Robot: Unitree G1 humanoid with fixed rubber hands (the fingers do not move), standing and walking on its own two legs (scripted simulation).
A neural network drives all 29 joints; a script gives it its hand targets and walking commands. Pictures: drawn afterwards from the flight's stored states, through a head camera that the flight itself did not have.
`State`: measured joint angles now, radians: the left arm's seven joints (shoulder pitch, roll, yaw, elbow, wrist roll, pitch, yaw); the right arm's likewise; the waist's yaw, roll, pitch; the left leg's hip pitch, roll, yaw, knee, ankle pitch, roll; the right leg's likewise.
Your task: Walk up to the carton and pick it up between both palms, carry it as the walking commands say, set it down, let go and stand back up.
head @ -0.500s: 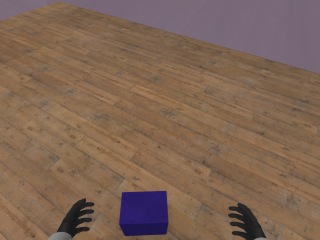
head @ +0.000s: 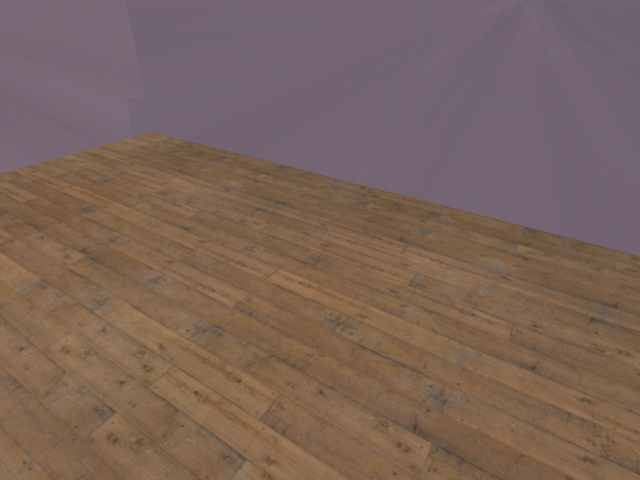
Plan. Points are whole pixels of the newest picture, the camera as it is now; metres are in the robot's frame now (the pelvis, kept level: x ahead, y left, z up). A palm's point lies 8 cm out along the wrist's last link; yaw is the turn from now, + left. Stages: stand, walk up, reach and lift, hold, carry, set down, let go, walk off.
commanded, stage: stand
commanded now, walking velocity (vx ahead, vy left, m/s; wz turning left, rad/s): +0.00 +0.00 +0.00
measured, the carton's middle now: out of the picture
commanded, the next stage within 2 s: none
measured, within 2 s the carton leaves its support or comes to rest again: neither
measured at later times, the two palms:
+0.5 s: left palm out of the picture -0.07 +0.19 -0.15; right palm out of the picture -0.04 -0.22 -0.16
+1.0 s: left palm out of the picture -0.12 +0.15 -0.15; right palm out of the picture -0.10 -0.23 -0.16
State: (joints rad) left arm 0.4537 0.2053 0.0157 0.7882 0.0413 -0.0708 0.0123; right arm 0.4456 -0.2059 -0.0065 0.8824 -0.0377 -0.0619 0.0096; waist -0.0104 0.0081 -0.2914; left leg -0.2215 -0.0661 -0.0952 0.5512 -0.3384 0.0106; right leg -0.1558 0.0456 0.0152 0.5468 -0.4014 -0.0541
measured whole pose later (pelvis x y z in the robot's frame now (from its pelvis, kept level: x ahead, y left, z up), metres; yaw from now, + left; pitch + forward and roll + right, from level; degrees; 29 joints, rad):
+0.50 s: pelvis -0.01 -0.01 +0.00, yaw +2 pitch +0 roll +1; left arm 0.56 0.11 -0.02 1.00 0.03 -0.04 0.04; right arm 0.47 -0.13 0.05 1.10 -0.02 -0.02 -0.03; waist 0.00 0.00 -0.21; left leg -0.24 -0.05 -0.13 0.59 -0.34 -0.01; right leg -0.16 0.06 -0.03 0.58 -0.41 -0.08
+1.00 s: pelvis -0.04 -0.04 +0.00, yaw +3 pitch -3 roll +0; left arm 0.49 0.09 -0.01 1.11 0.03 -0.02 0.05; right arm 0.43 -0.10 0.04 1.23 -0.01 0.02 -0.05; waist 0.01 0.02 -0.11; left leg -0.22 -0.01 -0.17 0.54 -0.28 -0.06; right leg -0.12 0.10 -0.06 0.48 -0.32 -0.11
